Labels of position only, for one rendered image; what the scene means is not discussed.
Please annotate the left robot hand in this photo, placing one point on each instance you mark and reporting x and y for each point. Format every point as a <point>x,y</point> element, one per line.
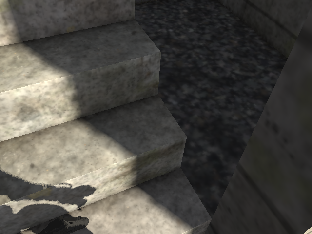
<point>67,225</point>

